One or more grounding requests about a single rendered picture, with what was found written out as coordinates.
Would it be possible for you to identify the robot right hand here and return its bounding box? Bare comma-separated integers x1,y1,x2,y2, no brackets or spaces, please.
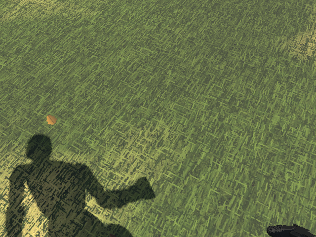
267,224,316,237

